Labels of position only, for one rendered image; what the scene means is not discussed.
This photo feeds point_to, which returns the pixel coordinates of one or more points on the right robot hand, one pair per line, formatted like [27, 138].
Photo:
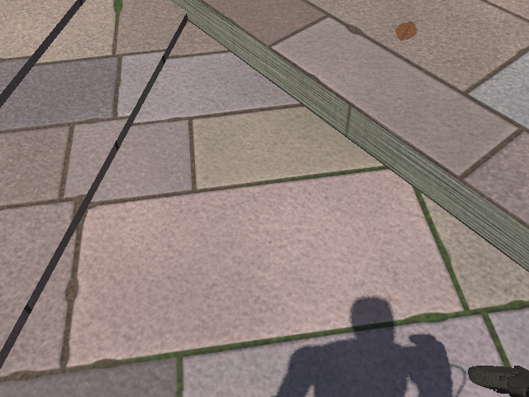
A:
[506, 380]

